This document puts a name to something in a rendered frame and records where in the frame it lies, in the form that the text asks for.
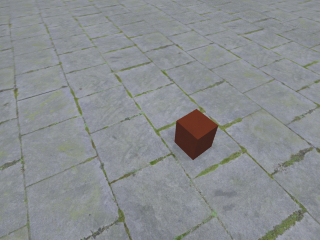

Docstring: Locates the carton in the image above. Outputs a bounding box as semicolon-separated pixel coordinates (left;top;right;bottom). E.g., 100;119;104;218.
174;109;218;160

